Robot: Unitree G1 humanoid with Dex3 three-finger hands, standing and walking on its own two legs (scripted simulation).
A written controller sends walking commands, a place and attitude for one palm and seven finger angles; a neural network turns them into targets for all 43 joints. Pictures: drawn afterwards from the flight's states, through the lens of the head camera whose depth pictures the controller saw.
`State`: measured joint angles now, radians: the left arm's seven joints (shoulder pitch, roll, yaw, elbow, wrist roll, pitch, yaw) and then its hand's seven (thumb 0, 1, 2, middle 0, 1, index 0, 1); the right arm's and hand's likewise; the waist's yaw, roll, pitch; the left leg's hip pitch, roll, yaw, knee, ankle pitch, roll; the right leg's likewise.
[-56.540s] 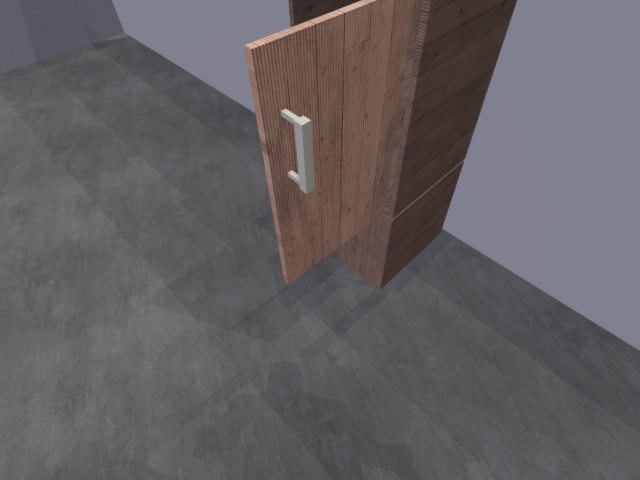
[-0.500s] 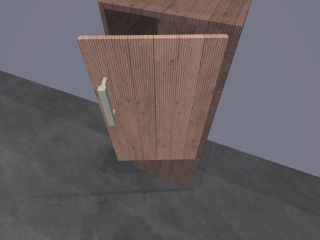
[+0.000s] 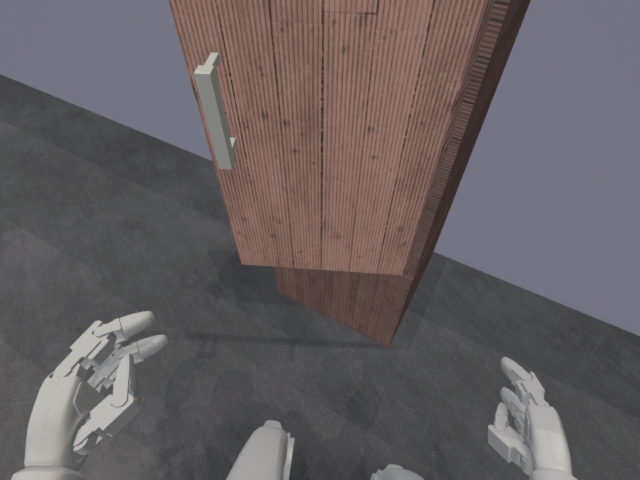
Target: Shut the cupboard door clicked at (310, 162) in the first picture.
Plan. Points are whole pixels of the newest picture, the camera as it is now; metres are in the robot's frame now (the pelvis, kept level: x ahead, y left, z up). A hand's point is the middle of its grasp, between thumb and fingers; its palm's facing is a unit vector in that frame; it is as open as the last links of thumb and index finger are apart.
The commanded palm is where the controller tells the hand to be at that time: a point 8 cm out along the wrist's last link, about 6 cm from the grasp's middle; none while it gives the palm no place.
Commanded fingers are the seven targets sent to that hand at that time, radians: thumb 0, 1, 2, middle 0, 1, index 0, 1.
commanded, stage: raise the hand and make a fist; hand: left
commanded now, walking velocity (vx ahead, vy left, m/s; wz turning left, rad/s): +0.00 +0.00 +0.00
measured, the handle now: (220, 114) +0.54 +0.21 +0.16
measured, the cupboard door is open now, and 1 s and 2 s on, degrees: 25 25 25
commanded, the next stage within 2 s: bring the fist close to the handle in 1.42 s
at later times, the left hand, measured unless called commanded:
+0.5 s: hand (125, 337) +0.23 +0.23 +0.10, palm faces +0.05 -1.00 -0.03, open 3.6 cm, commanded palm +0.20 +0.28 +0.12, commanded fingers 0.00 0.90 0.90 -1.12 -1.30 -1.12 -1.30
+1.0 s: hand (115, 304) +0.24 +0.22 +0.16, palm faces +0.05 -1.00 -0.04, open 3.1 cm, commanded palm +0.21 +0.27 +0.16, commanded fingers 0.00 0.90 0.90 -1.30 -1.50 -1.30 -1.50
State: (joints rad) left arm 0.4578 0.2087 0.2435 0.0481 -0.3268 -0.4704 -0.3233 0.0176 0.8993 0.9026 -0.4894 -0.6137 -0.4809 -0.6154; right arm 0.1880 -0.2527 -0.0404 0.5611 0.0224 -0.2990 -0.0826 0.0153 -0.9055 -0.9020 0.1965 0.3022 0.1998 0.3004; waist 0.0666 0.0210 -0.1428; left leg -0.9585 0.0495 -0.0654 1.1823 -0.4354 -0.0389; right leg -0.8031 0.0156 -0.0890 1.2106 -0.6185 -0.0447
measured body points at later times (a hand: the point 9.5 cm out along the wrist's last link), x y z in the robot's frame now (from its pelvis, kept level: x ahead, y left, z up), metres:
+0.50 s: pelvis +0.01 +0.04 +0.03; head +0.05 +0.04 +0.48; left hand +0.22 +0.29 +0.11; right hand +0.18 -0.21 -0.04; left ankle +0.08 +0.15 -0.64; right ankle +0.00 -0.09 -0.64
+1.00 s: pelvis +0.02 +0.03 +0.06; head +0.02 +0.03 +0.51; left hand +0.23 +0.28 +0.16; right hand +0.19 -0.19 -0.01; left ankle +0.08 +0.15 -0.64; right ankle +0.00 -0.09 -0.64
